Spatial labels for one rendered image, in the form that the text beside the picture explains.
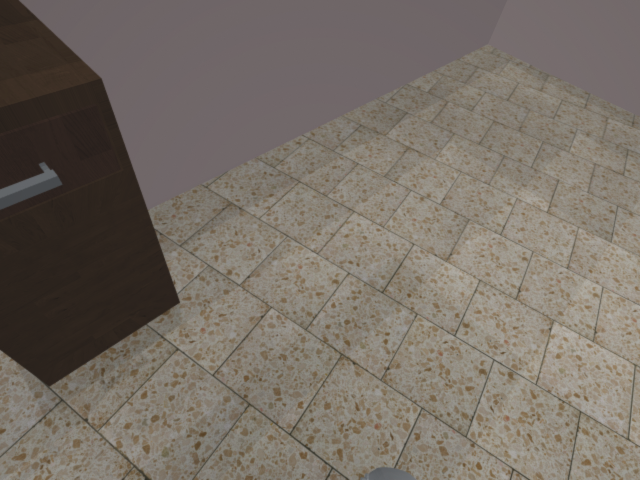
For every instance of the drawer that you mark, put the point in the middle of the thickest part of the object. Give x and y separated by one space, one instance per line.
74 144

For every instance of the handle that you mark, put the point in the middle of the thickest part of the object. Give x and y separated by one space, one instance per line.
30 187

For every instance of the cabinet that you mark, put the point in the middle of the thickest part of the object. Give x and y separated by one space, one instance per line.
83 270

